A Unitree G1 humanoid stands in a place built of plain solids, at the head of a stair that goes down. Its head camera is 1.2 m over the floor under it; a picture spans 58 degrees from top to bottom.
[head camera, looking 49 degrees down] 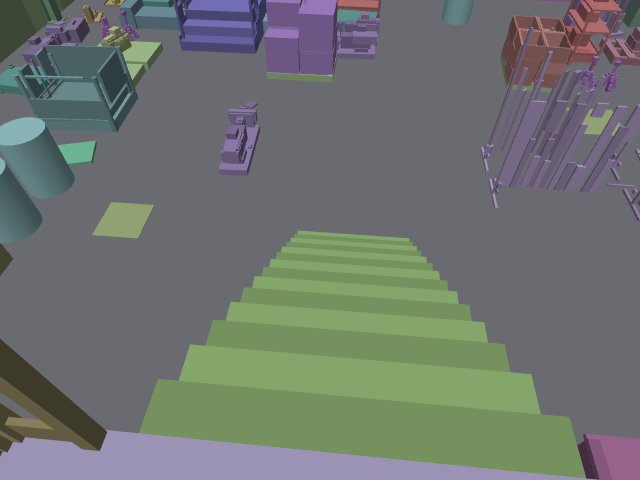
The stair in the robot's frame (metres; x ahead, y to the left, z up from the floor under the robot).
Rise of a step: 0.19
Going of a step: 0.22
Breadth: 1.33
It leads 5 degrees to the right of straight ahead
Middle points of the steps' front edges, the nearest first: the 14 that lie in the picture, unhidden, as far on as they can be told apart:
0.31 -0.10 0.00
0.54 -0.12 -0.19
0.76 -0.14 -0.38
0.98 -0.16 -0.57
1.21 -0.18 -0.76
1.43 -0.21 -0.95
1.65 -0.23 -1.13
1.88 -0.25 -1.32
2.10 -0.27 -1.51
2.32 -0.29 -1.70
2.55 -0.31 -1.89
2.77 -0.33 -2.08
2.99 -0.35 -2.27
3.22 -0.37 -2.46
